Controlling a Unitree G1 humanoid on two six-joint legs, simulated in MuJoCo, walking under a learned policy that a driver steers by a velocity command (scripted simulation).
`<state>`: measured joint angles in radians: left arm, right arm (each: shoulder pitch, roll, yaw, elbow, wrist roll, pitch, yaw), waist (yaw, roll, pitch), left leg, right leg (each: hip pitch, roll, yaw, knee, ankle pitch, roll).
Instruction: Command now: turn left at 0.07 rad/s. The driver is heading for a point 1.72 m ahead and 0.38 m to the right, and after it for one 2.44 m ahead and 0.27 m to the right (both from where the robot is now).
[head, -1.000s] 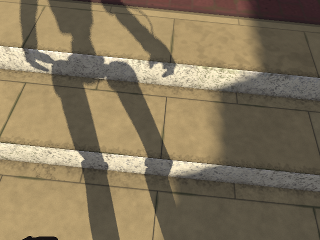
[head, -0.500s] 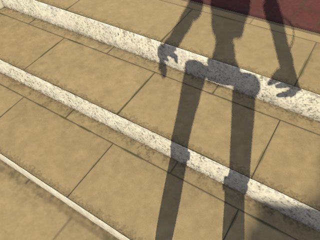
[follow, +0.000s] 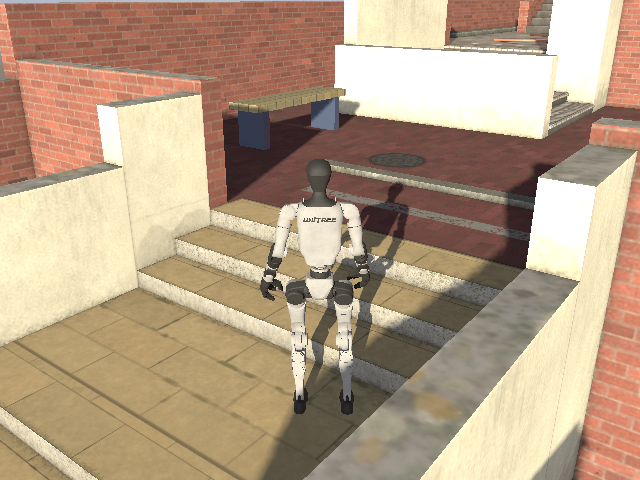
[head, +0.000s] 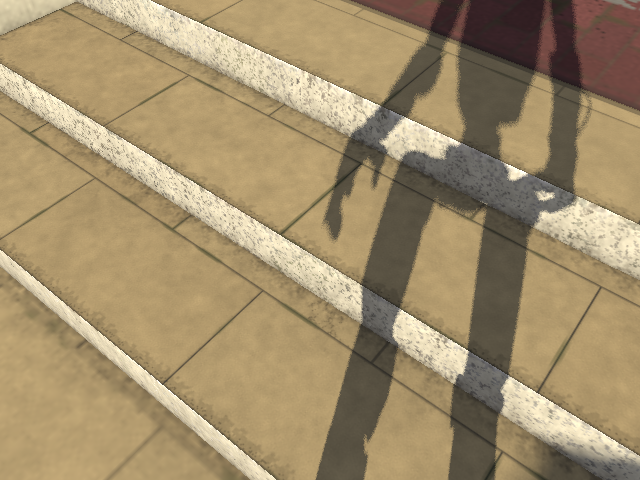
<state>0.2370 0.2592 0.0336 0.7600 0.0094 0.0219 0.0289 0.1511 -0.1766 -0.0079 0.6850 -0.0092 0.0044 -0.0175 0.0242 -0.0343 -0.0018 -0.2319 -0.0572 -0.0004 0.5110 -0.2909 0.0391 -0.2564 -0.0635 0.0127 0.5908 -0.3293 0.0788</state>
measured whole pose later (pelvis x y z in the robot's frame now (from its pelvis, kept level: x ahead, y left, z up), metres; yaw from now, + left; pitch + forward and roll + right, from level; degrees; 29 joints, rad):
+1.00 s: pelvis +0.16 -0.02 +0.00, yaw +0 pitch +3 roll +2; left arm 0.57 0.16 0.00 0.97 0.01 -0.09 0.02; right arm 0.03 -0.20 -0.02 0.71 0.02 -0.07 0.04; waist 0.10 0.02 -0.01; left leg -0.82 0.08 0.04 0.92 -0.02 0.01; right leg 0.15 -0.03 -0.03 0.14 -0.33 -0.01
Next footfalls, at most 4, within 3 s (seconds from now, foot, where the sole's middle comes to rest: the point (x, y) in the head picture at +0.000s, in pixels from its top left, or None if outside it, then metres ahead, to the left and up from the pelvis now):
1.14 left None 0.35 0.15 -0.77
1.46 right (378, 418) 0.59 -0.08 -0.64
1.84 left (386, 226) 0.98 -0.10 -0.51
2.24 right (556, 132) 1.16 -0.48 -0.37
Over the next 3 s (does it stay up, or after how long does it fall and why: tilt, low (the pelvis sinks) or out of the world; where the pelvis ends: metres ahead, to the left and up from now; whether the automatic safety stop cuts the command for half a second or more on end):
stays up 1.68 -0.34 0.39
